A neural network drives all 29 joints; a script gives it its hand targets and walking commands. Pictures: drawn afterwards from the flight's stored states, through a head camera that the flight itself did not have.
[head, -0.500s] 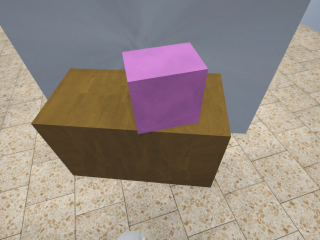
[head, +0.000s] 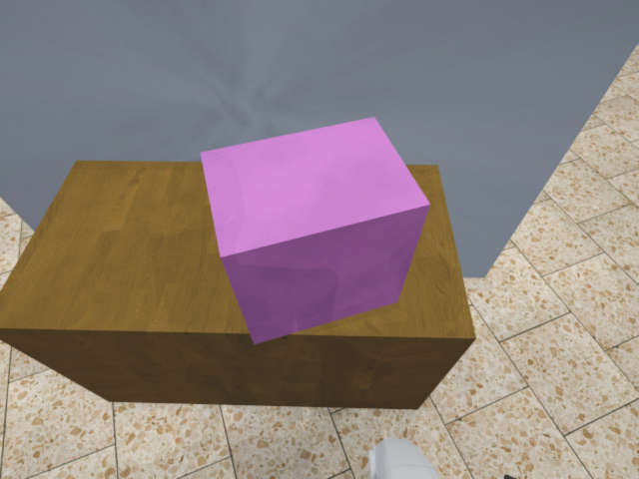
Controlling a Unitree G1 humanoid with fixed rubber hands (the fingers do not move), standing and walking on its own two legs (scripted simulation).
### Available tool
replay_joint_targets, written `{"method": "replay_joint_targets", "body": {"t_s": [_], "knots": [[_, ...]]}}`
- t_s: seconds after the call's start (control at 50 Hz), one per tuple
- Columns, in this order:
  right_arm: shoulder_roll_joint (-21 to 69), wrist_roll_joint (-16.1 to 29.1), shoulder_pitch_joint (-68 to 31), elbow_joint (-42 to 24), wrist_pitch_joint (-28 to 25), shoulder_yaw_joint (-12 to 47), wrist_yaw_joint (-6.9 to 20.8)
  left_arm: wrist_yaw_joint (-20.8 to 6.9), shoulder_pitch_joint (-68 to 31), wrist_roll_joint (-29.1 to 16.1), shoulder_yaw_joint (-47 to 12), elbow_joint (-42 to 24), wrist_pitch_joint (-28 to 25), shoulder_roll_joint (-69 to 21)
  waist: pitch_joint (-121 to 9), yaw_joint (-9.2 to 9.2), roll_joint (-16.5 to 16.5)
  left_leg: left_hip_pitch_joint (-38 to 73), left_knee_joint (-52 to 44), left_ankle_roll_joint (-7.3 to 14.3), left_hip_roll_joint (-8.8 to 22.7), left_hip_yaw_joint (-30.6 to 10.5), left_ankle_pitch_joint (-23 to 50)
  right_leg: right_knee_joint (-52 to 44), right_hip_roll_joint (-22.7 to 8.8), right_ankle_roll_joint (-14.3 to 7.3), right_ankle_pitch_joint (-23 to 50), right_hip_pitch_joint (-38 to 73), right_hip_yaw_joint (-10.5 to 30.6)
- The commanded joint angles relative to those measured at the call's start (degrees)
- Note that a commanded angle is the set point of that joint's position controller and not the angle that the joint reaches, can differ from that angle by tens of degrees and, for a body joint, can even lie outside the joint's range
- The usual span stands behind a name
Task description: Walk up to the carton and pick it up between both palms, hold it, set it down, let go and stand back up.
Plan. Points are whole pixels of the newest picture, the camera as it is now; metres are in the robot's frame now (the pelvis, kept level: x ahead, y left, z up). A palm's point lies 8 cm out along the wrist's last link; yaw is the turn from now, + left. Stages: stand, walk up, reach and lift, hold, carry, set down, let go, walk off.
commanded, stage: walk up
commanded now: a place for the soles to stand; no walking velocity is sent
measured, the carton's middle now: (311, 236) +0.50 +0.02 -0.07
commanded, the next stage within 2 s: none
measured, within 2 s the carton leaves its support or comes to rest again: neither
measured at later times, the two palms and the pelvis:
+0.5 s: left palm (75, 475) +0.15 +0.33 -0.12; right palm (482, 454) +0.17 -0.21 -0.13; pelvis +0.05 +0.05 -0.03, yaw +1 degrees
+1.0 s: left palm (93, 472) +0.15 +0.29 -0.09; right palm out of the picture +0.14 -0.22 -0.11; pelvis +0.04 +0.04 +0.00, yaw -1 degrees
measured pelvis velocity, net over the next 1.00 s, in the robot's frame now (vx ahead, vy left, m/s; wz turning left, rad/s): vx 0.04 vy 0.04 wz -0.02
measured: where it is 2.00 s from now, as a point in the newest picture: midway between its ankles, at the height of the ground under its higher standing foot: outside the picture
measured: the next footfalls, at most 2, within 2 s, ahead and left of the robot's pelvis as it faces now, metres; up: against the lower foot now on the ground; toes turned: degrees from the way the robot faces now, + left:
right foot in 0.12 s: +0.18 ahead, -0.14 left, +0.00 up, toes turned -4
left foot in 0.48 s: +0.14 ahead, +0.16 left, +0.00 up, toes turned -1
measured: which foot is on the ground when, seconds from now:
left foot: down 0.00-0.14, up 0.16-0.46, down 0.48-1.00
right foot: up 0.00-0.10, down 0.12-0.50, up 0.52-0.82, down 0.84-1.00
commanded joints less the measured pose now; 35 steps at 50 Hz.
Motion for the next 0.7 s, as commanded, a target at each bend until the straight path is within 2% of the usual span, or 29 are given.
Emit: {"method": "replay_joint_targets", "body": {"t_s": [0.0,0.04,0.06,0.08,0.1,0.12,0.14,0.16,0.18,0.2,0.26,0.28,0.3,0.32,0.36,0.4,0.42,0.44,0.46,0.48,0.5,0.52,0.54,0.56,0.58,0.6,0.62,0.64,0.68], "knots": [[-7.86,-0.24,-2.69,-3.88,-2.01,-1.53,0.99,-0.08,6.11,-0.86,1.06,-3.72,-2.01,1.71,-3.28,2.7,6.18,-7.16,-9.09,10.02,10.26,-4.32,31.28,-21.5,1.0,0.41,10.11,8.75,-4.26],[-6.73,0.29,-4.13,-3.82,-0.57,-0.84,1.48,1.12,9.14,-0.89,2.04,-2.85,-2.43,1.89,-5.28,4.13,7.73,-10.95,0.2,6.38,4.47,0.15,21.38,-31.8,3.58,0.88,25.34,19.67,-7.23],[-6.85,0.91,-2.72,-4.67,0.33,-0.04,1.62,1.81,9.85,-1.03,3.08,-2.86,-2.65,4.51,-7.4,4.35,5.41,-9.9,5.44,3.67,2.68,0.59,13.32,-37.83,4.07,0.77,33.41,21.76,-8.31],[-4.57,0.79,-0.09,-5.35,0.69,1.16,1.64,2.49,10.98,0.0,3.88,-2.83,-2.88,7.09,-9.6,3.73,3.69,-10.43,9.7,0.61,1.11,0.86,5.18,-38.12,0.13,-0.27,37.13,24.08,-4.63],[-4.23,0.35,2.12,-5.64,1.0,1.39,1.27,3.05,9.13,0.7,5.28,-4.07,-2.46,11.0,-9.48,4.35,-2.65,-14.85,13.82,-1.49,1.5,-0.51,0.51,-36.44,-5.56,-3.37,36.0,26.07,2.24],[-4.33,0.72,3.22,-6.98,1.69,1.54,0.95,3.44,7.8,1.03,5.9,-4.71,-1.74,12.81,-11.1,3.58,-10.29,-17.17,24.04,-2.97,0.47,-1.49,-13.24,-39.31,-14.89,-9.45,38.49,25.58,15.22],[-5.14,0.29,6.12,-6.58,3.36,1.34,0.23,4.08,7.0,0.1,5.77,-6.41,-1.24,13.66,-8.25,3.47,-6.25,-14.68,35.95,-5.47,0.62,-4.77,-21.03,-45.62,-24.99,-15.23,33.05,16.03,26.12],[-7.52,0.87,7.59,-6.72,4.56,0.17,-0.19,4.5,1.27,-0.57,5.53,-8.23,-0.4,13.25,-7.51,1.56,-8.7,-15.13,40.1,-5.5,2.4,-8.9,-22.65,-45.64,-26.98,-19.55,29.23,14.6,28.24],[-10.16,0.56,2.32,-8.0,5.14,-0.53,-0.69,4.86,-2.68,-0.72,4.88,-8.96,0.02,12.41,-3.66,2.07,-8.09,-19.35,41.03,-5.21,3.72,-10.13,-21.45,-45.71,-25.67,-20.33,31.08,13.03,28.45],[-10.59,0.24,3.29,-7.72,5.19,-0.86,-0.69,4.36,-4.28,-0.55,4.14,-9.24,-0.04,11.4,-5.32,2.09,-10.02,-19.12,42.03,-5.67,3.55,-10.99,-20.33,-44.84,-22.64,-20.14,36.09,14.8,24.73],[-8.95,0.39,5.27,-7.8,5.02,-1.0,0.0,4.16,-5.26,0.94,3.94,-8.29,0.08,11.31,-9.96,1.39,-6.16,-13.98,39.74,-5.75,3.07,-8.62,-16.25,-41.67,-16.25,-15.55,37.2,13.99,9.98],[-7.34,0.29,4.61,-8.72,4.92,-0.81,0.63,4.27,-6.97,1.12,3.68,-8.15,0.02,10.79,-11.48,0.49,-7.61,-13.94,37.53,-5.52,3.12,-8.68,-16.24,-40.93,-15.92,-15.58,40.87,15.73,9.61],[-6.65,0.04,2.38,-9.8,4.92,-0.01,0.4,4.09,-4.82,1.19,3.23,-8.49,0.06,11.21,-11.55,2.1,-7.36,-15.17,36.51,-6.04,2.45,-7.6,-15.13,-40.75,-14.92,-15.11,40.42,16.71,9.55],[-4.8,0.61,1.49,-10.79,4.58,0.2,0.53,3.96,-6.46,1.43,3.98,-7.79,-0.02,12.61,-12.51,0.84,-9.59,-13.14,31.72,-5.08,3.56,-8.3,-14.52,-38.61,-15.08,-15.18,42.93,15.25,6.73],[-5.54,1.34,0.97,-11.31,4.0,0.5,0.54,2.77,-7.63,0.96,3.27,-9.08,0.43,12.32,-12.05,2.36,-12.18,-10.82,23.09,-5.15,2.08,-4.83,-12.73,-39.14,-12.4,-13.12,38.85,15.75,3.98],[-6.07,1.6,4.99,-10.11,3.2,-0.11,0.61,1.82,-9.12,0.15,2.97,-9.14,1.54,12.84,-13.83,1.23,-13.79,-3.22,11.54,-4.79,0.36,-1.85,-8.14,-36.68,-11.06,-11.38,25.22,11.94,3.18],[-6.92,2.02,7.86,-9.33,2.4,-0.13,0.65,1.33,-10.11,-0.44,2.85,-9.78,2.1,13.22,-13.97,-0.34,-12.95,4.03,2.95,-5.05,-0.1,-1.6,0.47,-33.9,-8.88,-9.6,18.04,6.58,2.41],[-8.59,2.18,9.09,-8.18,1.38,-0.76,0.9,0.6,-11.05,-0.7,2.48,-9.3,2.61,11.67,-11.72,-0.95,-9.68,4.89,-4.98,-5.78,-0.83,-0.79,5.16,-27.31,-5.45,-6.18,12.67,5.91,-2.45],[-12.93,1.43,5.13,-10.6,0.71,-1.78,0.59,0.37,-7.55,-1.35,1.37,-10.42,2.87,8.39,-9.99,-0.47,0.69,4.11,-7.37,-3.21,6.92,-13.01,0.87,-21.39,-1.62,-2.79,6.36,-0.98,-2.68],[-17.49,1.34,2.32,-12.72,0.48,-2.53,0.68,0.85,-7.22,-1.25,0.62,-10.19,3.34,6.1,-8.15,-0.44,13.68,-0.94,-11.51,2.91,17.51,-31.21,-1.37,-15.14,2.77,-0.28,-7.87,-5.42,-1.57],[-17.02,1.76,1.37,-13.62,0.78,-2.49,0.24,1.5,-6.42,-2.01,1.68,-9.09,4.03,7.81,-2.57,-0.65,8.9,-11.58,-13.62,7.78,18.81,-29.85,-6.15,-7.92,2.3,0.3,-7.16,-1.51,5.65],[-17.53,1.58,-2.72,-13.61,1.14,-2.36,-0.37,1.73,-6.62,-1.76,2.49,-9.06,4.42,9.58,0.15,-0.4,14.4,-17.45,-16.17,10.7,19.27,-29.83,-14.31,-4.04,2.07,0.92,-6.91,2.23,5.18],[-15.48,1.41,-3.56,-13.81,1.45,-2.44,-0.29,1.59,-6.25,-1.62,2.45,-8.0,4.32,9.61,1.71,-0.84,11.3,-14.35,-16.45,9.91,15.43,-25.92,-13.53,-1.47,2.46,1.41,-3.66,-1.21,5.52],[-14.5,1.15,-2.09,-14.18,0.93,-1.9,-0.39,1.58,-6.92,-1.33,3.03,-7.08,4.25,10.11,2.35,-0.73,11.82,-9.28,-14.31,6.53,14.83,-25.31,-4.62,-1.58,3.47,2.0,-1.79,-6.49,7.03],[-13.28,1.08,-2.44,-13.9,0.46,-1.37,-0.52,1.53,-4.94,-1.14,3.1,-6.5,3.8,9.91,0.51,0.17,10.16,-4.28,-11.2,5.81,13.29,-18.83,6.23,-2.18,3.72,2.75,-0.57,-6.93,8.74],[-11.91,0.99,-1.65,-14.05,0.21,-1.34,-0.31,1.55,-2.41,-1.17,3.16,-6.49,3.29,9.29,-2.72,1.25,12.99,-0.52,-8.11,5.13,11.64,-16.8,12.26,-5.11,3.18,3.55,-2.54,-5.4,8.34],[-11.05,1.19,0.01,-14.31,-0.18,-1.29,-0.04,1.46,-1.65,-0.99,2.78,-5.53,2.86,9.15,-6.48,0.93,9.52,1.18,-7.22,4.6,11.27,-16.44,14.21,-5.98,3.0,3.16,-2.83,-2.87,7.33],[-10.42,1.31,1.8,-13.64,-0.64,-0.87,-0.35,1.06,-2.91,-0.76,2.62,-5.9,2.63,8.92,-8.88,0.22,9.66,4.98,-5.48,4.39,11.93,-15.38,18.36,-11.29,2.54,3.16,-3.69,-1.76,6.01],[-9.81,0.72,3.63,-14.04,-1.25,-0.89,-0.71,0.34,-7.08,0.07,2.42,-7.91,2.92,8.76,-10.13,-1.24,5.68,8.25,-4.55,6.97,14.08,-15.51,26.12,-14.31,3.65,2.59,-4.05,-1.66,4.08]]}}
